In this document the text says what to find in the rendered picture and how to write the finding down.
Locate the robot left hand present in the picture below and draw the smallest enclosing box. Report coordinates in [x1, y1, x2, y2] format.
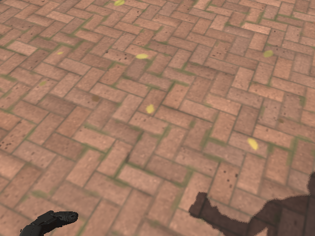
[20, 210, 79, 236]

